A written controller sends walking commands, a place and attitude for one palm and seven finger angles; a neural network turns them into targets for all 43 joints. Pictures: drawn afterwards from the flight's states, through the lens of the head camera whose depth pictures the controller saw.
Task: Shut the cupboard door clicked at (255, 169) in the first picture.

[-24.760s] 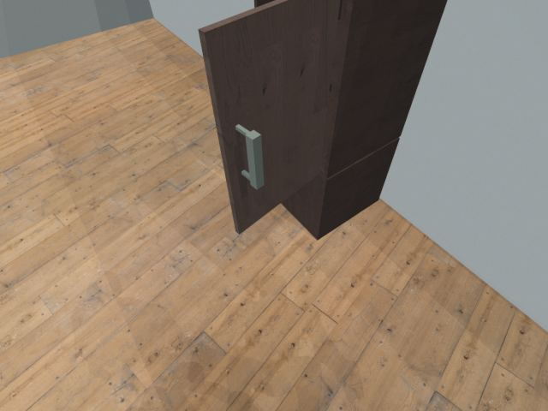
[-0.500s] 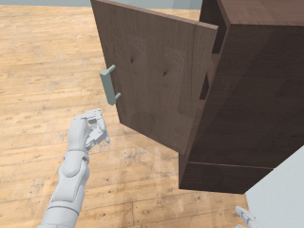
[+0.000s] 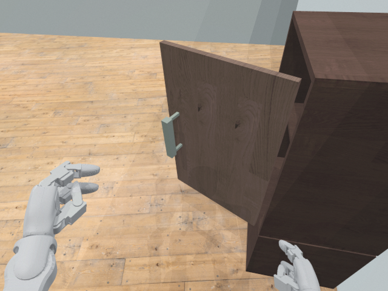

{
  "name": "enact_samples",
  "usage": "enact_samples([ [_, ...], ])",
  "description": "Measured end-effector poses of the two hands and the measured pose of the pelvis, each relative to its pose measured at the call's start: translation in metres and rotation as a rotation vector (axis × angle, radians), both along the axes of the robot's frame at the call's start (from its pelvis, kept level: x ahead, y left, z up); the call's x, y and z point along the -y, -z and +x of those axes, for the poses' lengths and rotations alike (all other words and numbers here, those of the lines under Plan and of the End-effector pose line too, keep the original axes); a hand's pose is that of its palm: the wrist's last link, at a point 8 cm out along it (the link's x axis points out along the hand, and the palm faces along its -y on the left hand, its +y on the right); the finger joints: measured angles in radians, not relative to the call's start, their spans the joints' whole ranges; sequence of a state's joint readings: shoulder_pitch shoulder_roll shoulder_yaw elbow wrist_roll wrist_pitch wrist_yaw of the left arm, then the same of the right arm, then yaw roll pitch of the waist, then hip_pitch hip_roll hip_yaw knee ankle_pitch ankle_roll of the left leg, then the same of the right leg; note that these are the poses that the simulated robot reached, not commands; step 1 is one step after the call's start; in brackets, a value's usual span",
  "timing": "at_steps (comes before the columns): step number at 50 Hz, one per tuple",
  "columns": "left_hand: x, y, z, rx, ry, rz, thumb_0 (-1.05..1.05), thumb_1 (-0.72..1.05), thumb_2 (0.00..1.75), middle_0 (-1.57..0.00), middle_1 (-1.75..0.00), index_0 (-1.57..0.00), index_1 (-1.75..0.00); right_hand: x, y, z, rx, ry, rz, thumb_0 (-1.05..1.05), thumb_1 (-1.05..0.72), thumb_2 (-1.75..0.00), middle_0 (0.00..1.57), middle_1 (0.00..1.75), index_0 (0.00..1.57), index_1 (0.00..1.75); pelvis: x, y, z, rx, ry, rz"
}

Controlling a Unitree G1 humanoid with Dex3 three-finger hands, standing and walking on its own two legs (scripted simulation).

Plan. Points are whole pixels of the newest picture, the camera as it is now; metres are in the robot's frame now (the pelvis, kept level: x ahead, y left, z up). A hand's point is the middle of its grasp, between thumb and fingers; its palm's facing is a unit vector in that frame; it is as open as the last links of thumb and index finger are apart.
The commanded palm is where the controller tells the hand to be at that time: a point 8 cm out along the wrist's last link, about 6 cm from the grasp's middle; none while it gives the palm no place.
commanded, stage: draw the hand back to the body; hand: left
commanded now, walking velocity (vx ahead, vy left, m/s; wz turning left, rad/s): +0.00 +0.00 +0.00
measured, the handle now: (173, 135) +0.60 +0.14 -0.05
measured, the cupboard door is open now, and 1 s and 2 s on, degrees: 64 64 64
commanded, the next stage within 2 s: step back with the hand held close in 0.56 s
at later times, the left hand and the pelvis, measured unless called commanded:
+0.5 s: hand (52, 211) +0.19 +0.25 +0.15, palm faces +0.43 -0.81 -0.40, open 7.3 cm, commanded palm +0.14 +0.29 +0.17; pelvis +0.00 -0.01 +0.00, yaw +0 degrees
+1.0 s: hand (40, 209) +0.19 +0.27 +0.15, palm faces +0.37 -0.79 -0.49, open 7.4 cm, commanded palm +0.13 +0.31 +0.17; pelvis -0.01 +0.01 +0.00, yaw -1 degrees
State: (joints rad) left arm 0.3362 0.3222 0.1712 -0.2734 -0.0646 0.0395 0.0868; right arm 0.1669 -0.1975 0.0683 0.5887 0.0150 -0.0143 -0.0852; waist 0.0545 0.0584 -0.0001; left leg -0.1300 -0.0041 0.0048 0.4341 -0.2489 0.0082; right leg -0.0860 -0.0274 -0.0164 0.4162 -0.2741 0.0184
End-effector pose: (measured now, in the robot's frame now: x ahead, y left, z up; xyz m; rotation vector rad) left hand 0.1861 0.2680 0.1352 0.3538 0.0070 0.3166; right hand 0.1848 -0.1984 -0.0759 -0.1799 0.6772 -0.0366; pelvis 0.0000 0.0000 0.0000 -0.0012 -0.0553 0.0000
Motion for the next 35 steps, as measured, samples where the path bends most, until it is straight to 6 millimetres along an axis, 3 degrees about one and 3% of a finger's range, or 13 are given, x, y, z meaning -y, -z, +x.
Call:
enact_samples([
  [13, -0.035, -0.049, -0.043, 0.107, -0.144, 0.176, 0.01, 0.90, 0.89, -0.34, -0.45, -0.34, -0.45, 0.022, 0.008, -0.013, -0.008, 0.044, -0.021, 0.02, -0.90, -0.90, 0.20, 0.30, 0.20, 0.30, 0.002, 0.000, 0.002, 0.012, 0.005, 0.000],
  [22, -0.022, -0.033, -0.040, 0.090, -0.130, 0.111, 0.01, 0.90, 0.90, -0.23, -0.33, -0.23, -0.33, 0.032, 0.004, -0.014, 0.015, 0.050, -0.039, 0.02, -0.90, -0.90, 0.20, 0.30, 0.20, 0.30, 0.008, 0.000, -0.002, 0.015, 0.005, 0.003],
  [35, -0.018, -0.040, -0.038, 0.113, -0.108, 0.134, 0.01, 0.89, 0.89, -0.21, -0.30, -0.21, -0.31, 0.035, 0.001, -0.014, 0.039, 0.063, -0.027, 0.02, -0.90, -0.90, 0.20, 0.30, 0.20, 0.30, 0.013, 0.000, -0.003, 0.017, 0.014, 0.000],
])
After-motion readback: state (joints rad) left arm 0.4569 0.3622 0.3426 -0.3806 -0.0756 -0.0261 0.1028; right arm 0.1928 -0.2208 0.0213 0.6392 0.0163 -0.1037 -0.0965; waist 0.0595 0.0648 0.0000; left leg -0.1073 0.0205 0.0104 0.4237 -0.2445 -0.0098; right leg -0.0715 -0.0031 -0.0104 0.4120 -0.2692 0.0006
